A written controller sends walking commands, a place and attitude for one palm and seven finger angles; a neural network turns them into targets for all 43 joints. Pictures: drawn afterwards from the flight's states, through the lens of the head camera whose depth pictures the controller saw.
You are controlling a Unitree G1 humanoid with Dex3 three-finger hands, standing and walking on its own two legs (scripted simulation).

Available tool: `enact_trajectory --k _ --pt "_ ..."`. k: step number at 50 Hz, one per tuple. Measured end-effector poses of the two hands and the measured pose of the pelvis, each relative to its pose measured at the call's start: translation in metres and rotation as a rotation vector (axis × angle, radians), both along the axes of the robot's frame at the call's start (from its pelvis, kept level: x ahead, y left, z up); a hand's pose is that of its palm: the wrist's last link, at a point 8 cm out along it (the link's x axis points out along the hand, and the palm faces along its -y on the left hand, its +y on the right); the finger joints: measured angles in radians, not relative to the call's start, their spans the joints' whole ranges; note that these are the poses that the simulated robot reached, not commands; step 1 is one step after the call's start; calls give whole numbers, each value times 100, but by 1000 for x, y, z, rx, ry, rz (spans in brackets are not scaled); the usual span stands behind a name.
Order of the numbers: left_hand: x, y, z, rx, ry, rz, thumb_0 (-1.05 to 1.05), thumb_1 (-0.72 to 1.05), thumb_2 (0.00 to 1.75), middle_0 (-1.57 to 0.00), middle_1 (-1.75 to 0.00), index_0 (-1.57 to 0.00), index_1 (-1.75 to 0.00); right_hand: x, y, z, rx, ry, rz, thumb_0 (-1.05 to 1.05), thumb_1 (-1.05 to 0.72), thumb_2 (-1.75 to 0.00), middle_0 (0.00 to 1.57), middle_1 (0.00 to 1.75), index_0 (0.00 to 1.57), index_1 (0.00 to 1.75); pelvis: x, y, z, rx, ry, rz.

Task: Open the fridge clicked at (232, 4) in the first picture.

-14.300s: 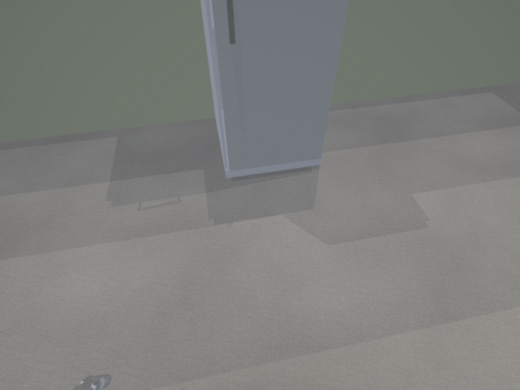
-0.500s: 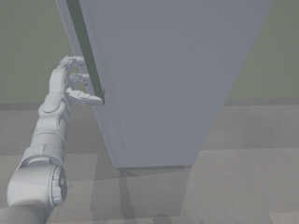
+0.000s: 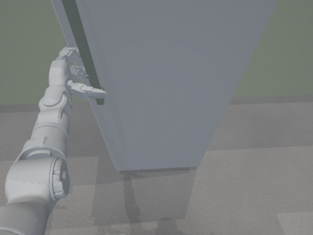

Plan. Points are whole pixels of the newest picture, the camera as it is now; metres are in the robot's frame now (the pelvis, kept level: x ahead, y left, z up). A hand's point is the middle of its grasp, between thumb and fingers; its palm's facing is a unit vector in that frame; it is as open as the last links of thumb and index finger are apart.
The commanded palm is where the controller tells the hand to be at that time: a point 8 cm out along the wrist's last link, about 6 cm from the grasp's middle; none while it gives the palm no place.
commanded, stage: feel for the door with the fingertips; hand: left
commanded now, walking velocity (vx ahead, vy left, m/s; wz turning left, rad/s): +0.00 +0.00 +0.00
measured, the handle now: (79, 23) +0.52 +0.16 +0.26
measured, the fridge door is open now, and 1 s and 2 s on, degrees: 0 0 0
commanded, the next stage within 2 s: slide the fingers in behind the handle in 0.06 s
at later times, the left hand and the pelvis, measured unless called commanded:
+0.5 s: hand (90, 76) +0.48 +0.16 +0.15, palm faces +0.05 -1.00 +0.00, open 13.8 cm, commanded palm +0.45 +0.21 +0.14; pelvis +0.00 +0.00 +0.00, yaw -1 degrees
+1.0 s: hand (95, 78) +0.48 +0.15 +0.14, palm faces +0.05 -1.00 +0.01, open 14.0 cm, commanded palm +0.45 +0.20 +0.14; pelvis +0.01 +0.00 +0.00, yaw +0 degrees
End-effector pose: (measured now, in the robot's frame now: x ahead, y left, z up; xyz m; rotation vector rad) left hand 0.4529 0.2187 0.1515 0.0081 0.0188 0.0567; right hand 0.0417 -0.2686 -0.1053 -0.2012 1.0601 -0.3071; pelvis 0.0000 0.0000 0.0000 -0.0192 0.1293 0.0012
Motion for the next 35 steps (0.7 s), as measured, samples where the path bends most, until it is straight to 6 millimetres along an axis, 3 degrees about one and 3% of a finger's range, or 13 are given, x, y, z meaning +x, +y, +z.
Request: enact_trajectory --k 10,18,25,35 --pt "7 2 -2 -1 -14 6 -2 -50 30 -35 -123 -35 -124 -21 -2 -2 -7 47 -21 0 -90 -90 20 30 20 30 0 1 -2 -2 20 -2" --pt "8 3 -2 2 -12 8 -2 -50 30 -37 -124 -36 -126 -26 3 -4 3 58 -20 0 -90 -90 20 30 20 30 -1 2 -3 -5 25 -1" --pt "4 -5 -4 -9 -9 -9 -2 -50 30 -33 -121 -32 -123 -18 7 -5 19 31 -21 0 -90 -90 20 30 20 30 2 3 -2 -1 19 -9" --pt "-3 -9 -6 -2 -15 3 -2 -50 30 -31 -120 -30 -120 10 8 0 24 -40 -2 0 -90 -90 20 30 20 30 6 3 0 1 0 -11"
